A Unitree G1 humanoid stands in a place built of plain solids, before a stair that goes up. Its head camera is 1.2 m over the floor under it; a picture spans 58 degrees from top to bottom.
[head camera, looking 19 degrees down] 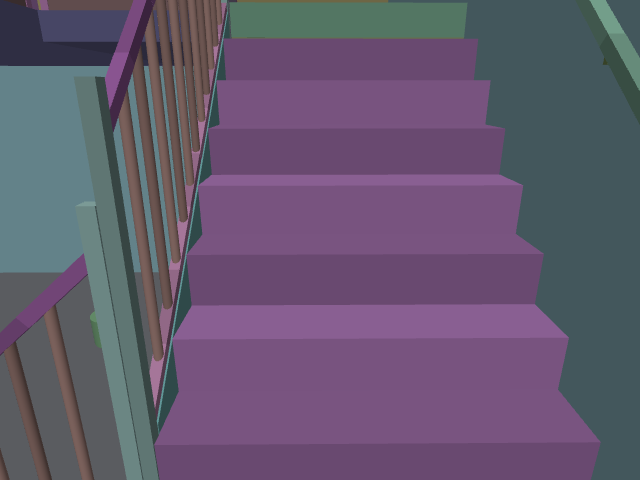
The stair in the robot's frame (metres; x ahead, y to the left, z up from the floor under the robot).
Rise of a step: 0.21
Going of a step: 0.24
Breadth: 1.33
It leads straight ahead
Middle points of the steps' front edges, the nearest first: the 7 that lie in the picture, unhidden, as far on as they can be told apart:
1.02 -0.17 0.21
1.26 -0.17 0.42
1.51 -0.17 0.63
1.75 -0.17 0.83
1.99 -0.17 1.04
2.23 -0.16 1.25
2.48 -0.16 1.46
